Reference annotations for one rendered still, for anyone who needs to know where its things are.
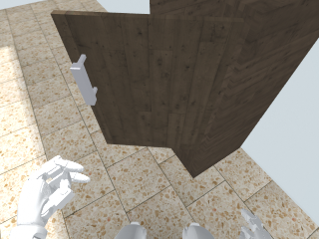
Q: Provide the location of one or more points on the cupboard door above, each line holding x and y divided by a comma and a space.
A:
157, 76

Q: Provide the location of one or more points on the right robot shin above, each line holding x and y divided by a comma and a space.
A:
194, 224

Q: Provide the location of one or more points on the right robot thigh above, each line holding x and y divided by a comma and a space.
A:
196, 232

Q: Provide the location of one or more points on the handle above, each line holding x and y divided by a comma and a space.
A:
83, 82

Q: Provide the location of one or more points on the left robot hand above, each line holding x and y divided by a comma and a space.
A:
33, 208

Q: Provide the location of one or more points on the right robot hand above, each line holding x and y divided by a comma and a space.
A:
255, 225

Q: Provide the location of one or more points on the robot left forearm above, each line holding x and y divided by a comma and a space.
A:
28, 231

